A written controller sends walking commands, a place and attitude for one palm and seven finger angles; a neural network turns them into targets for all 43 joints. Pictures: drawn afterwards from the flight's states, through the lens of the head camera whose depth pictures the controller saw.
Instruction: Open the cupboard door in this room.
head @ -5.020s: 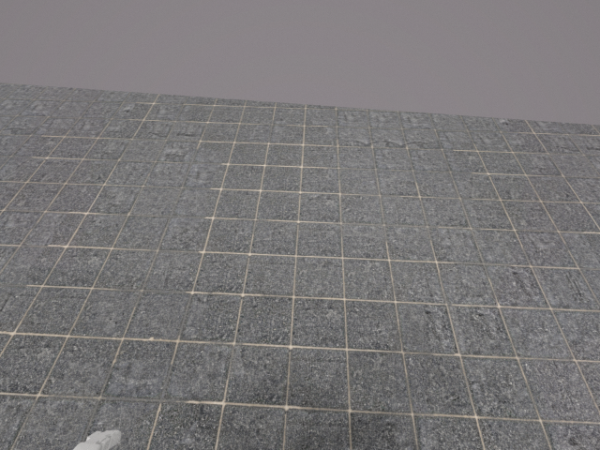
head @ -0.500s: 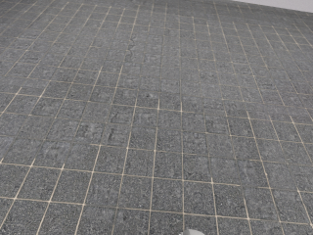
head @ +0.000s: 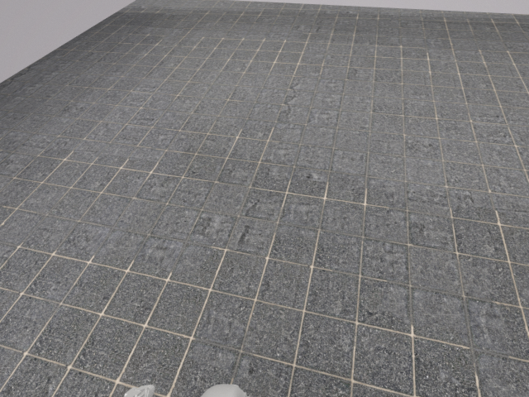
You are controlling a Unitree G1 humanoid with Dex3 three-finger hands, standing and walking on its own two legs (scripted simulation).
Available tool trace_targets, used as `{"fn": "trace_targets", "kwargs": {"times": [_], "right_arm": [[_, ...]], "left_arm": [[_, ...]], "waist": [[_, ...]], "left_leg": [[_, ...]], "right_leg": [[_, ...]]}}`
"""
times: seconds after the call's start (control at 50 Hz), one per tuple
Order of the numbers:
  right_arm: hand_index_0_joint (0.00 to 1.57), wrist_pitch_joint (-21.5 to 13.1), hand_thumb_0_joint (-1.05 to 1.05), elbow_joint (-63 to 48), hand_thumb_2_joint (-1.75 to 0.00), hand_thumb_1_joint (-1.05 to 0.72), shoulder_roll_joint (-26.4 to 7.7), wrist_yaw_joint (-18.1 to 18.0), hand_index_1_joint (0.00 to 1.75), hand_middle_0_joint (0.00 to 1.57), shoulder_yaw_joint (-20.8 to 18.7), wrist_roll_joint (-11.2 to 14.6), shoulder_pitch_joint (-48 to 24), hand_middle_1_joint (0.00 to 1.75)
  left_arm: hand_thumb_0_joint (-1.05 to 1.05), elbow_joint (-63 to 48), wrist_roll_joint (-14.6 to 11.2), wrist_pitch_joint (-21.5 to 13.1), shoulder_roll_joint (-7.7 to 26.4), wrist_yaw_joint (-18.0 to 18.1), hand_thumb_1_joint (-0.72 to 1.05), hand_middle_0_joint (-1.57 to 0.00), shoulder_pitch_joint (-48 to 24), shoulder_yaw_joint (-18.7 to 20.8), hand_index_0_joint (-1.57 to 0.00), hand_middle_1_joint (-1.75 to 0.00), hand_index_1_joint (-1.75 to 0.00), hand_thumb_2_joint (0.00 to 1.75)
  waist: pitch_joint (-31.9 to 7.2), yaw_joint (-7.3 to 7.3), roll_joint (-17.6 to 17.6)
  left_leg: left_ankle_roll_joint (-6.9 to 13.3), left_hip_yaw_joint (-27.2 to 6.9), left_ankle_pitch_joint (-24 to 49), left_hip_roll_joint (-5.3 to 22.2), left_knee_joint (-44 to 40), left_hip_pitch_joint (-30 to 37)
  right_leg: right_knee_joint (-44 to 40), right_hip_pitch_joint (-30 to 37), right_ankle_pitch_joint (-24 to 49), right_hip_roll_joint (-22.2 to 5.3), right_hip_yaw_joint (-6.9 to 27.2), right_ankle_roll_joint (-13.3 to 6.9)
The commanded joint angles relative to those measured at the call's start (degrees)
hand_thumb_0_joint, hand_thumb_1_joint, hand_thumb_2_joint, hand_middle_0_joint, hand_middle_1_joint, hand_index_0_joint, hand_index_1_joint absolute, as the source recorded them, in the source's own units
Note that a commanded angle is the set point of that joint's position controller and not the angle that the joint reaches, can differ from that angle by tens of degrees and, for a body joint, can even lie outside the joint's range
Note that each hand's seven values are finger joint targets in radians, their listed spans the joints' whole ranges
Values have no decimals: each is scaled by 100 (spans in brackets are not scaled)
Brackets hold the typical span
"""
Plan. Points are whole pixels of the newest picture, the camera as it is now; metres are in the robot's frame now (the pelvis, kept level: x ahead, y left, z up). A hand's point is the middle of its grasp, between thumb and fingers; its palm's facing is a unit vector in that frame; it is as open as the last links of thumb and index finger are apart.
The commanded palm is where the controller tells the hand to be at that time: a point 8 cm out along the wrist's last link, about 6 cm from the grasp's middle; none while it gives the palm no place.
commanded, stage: turn or walk to find it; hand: left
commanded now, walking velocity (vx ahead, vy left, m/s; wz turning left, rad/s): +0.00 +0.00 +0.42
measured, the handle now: out of the picture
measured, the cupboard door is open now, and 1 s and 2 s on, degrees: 0 0 0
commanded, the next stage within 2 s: none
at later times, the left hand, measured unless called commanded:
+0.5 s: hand out of the picture -0.04 +0.26 -0.17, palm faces +0.28 -0.93 -0.26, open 7.4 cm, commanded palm none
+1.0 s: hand out of the picture -0.07 +0.19 -0.15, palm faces +0.46 -0.85 -0.25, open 7.4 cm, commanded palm none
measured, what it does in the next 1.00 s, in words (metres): steps on the spot, turning left: left foot, then right foot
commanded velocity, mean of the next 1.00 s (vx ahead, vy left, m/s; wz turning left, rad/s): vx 0.00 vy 0.00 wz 0.42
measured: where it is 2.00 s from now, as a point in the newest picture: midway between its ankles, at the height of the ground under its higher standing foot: outside the picture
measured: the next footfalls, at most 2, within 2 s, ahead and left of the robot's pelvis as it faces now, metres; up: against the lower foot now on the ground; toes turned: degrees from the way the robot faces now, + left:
left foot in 0.30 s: +0.00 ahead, +0.15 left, +0.00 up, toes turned +14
right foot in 0.70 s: +0.04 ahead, -0.09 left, +0.00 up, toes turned +14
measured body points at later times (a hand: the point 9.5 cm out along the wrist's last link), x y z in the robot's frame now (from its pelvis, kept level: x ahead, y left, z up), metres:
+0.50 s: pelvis -0.03 +0.03 +0.00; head +0.00 +0.05 +0.45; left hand -0.05 +0.30 -0.15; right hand +0.13 -0.18 -0.14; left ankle -0.04 +0.14 -0.74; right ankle -0.01 -0.10 -0.68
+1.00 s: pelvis -0.05 -0.01 +0.00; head -0.02 -0.02 +0.45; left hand -0.10 +0.23 -0.13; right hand +0.10 -0.23 -0.16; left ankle -0.13 +0.11 -0.68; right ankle +0.00 -0.10 -0.74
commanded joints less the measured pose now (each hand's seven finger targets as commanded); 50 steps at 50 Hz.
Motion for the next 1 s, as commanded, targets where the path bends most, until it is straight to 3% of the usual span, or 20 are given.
{"fn": "trace_targets", "kwargs": {"times": [0.0,0.16,0.2,0.24,0.26,0.28,0.3,0.34,0.38,0.42,0.52,0.58,0.62,0.64,0.66,0.68,0.7,0.74,0.78,0.98], "right_arm": [[20,-95,0,-365,-90,-90,-351,5,30,20,-74,29,-40,30],[20,-187,0,-485,-90,-90,-220,-14,30,20,74,117,-670,30],[20,-234,0,-433,-90,-90,-223,-40,30,20,91,130,-471,30],[20,-290,0,-341,-90,-90,-336,-50,30,20,80,114,-157,30],[20,-340,0,-337,-90,-90,-632,-39,30,20,22,97,-21,30],[20,-376,0,-371,-90,-90,-1187,-58,30,20,-106,52,142,30],[20,-333,0,-271,-90,-90,-1354,-103,30,20,-145,55,406,30],[20,-352,0,-283,-90,-90,-1069,-209,30,20,-66,42,39,30],[20,-387,0,-429,-90,-90,-865,-220,30,20,23,43,-359,30],[20,-403,0,-458,-90,-90,-902,-213,30,20,22,55,-407,30],[20,-345,0,-500,-90,-90,-949,-182,30,20,-42,25,-289,30],[20,-304,0,-581,-90,-90,-967,-157,30,20,-74,7,-428,30],[20,-289,0,-632,-90,-90,-929,-143,30,20,-98,35,-518,30],[20,-290,0,-662,-90,-90,-827,-128,30,20,-94,68,-522,30],[20,-293,0,-715,-90,-90,-533,-90,30,20,-70,124,-414,30],[20,-293,0,-891,-90,-90,-232,-74,30,20,-11,105,-494,30],[20,-202,0,-811,-90,-90,-554,-97,30,20,-91,33,-495,30],[20,-120,0,-600,-90,-90,-517,-22,30,20,-134,36,-448,30],[20,-99,0,-417,-90,-90,-400,27,30,20,-102,24,-129,30],[20,-164,0,-447,-90,-90,-216,1,30,20,61,98,-637,30]], "left_arm": [[0,-374,9,-183,1063,88,90,-20,7,256,-20,-30,-30,90],[0,5,71,-136,1430,59,90,-20,674,372,-20,-30,-30,90],[0,59,63,-114,1493,56,90,-20,628,394,-20,-30,-30,90],[0,80,-3,-72,1449,41,90,-20,543,392,-20,-30,-30,90],[0,47,-44,-32,1273,20,90,-20,600,357,-20,-30,-30,90],[0,-155,-64,-2,897,-20,90,-20,680,288,-20,-30,-30,90],[0,-287,-1,58,861,13,90,-20,232,209,-20,-30,-30,90],[0,-201,-27,106,908,9,90,-20,-27,264,-20,-30,-30,90],[0,-45,-27,74,892,-54,90,-20,166,270,-20,-30,-30,90],[0,-6,-40,78,858,-66,90,-20,294,252,-20,-30,-30,90],[0,-178,-55,82,748,-41,90,-20,118,226,-20,-30,-30,90],[0,-214,-69,33,716,-31,90,-20,328,218,-20,-30,-30,90],[0,-150,-72,-22,754,-15,90,-20,649,233,-20,-30,-30,90],[0,-106,-56,-77,851,2,90,-20,825,256,-20,-30,-30,90],[0,-129,17,-151,1258,41,90,-20,955,323,-20,-30,-30,90],[0,-178,71,-164,1712,62,90,-20,896,413,-20,-30,-30,90],[0,-262,1,-173,1607,75,90,-20,801,423,-20,-30,-30,90],[0,-387,0,-151,1297,59,90,-20,160,320,-20,-30,-30,90],[0,-462,11,-174,1076,67,90,-20,-140,259,-20,-30,-30,90],[0,-4,72,-140,1396,73,90,-20,693,359,-20,-30,-30,90]], "waist": [[103,143,-1180],[-285,499,-1490],[-470,393,-1524],[-588,174,-1275],[-729,96,-477],[-793,25,1180],[-671,-205,1168],[-341,-68,1058],[-238,128,644],[-355,161,577],[-299,49,482],[-407,139,653],[-493,306,534],[-555,398,270],[-660,448,-801],[-395,488,-2104],[-438,520,-1989],[97,198,-1171],[93,30,-1097],[-246,522,-1409]], "left_leg": [[-204,79,129,346,459,-335],[-165,575,-533,354,-1698,355],[-121,729,-232,290,-2421,757],[-34,795,861,307,-3631,1641],[126,287,1674,735,-4124,2458],[787,-1459,3533,2166,-4183,3109],[1280,-1706,3756,2578,-4341,2571],[1240,-1354,3327,2088,-4340,2133],[1081,-870,3338,1700,-4298,1906],[1067,-736,3484,1552,-4265,2021],[1174,-1173,2811,1563,-4310,1820],[1116,-1352,2702,1450,-4163,1608],[951,-1340,2564,1263,-3843,1294],[727,-1207,2207,1033,-3489,936],[362,-697,1175,492,-2615,156],[23,52,-910,-211,-1324,-652],[62,-351,-1032,73,-336,-441],[43,-307,-305,208,695,-429],[-72,-79,169,305,812,-308],[-166,535,-510,431,-1424,252]], "right_leg": [[-1320,-16,1198,-1498,806,-480],[-709,701,2777,-1783,607,-656],[-384,735,3086,-1762,456,-538],[137,325,2639,-1592,74,-147],[881,-400,1777,-1311,-171,149],[1936,-1832,-923,-615,-421,570],[2810,-1863,-2037,-433,11,573],[3397,-2066,-1410,-464,488,558],[3380,-1847,-898,-434,476,589],[3084,-1702,-804,-340,431,635],[2118,-1345,-923,-170,412,632],[1235,-816,-784,-7,336,578],[255,-158,-82,71,263,565],[-527,423,449,-57,333,538],[-1185,1118,537,-966,1273,281],[-1440,1016,1110,-2313,2548,-391],[-1605,295,746,-2463,2566,-674],[-1608,-385,150,-1857,1778,-531],[-1436,-377,559,-1504,995,-362],[-977,568,1986,-1864,575,-647]]}}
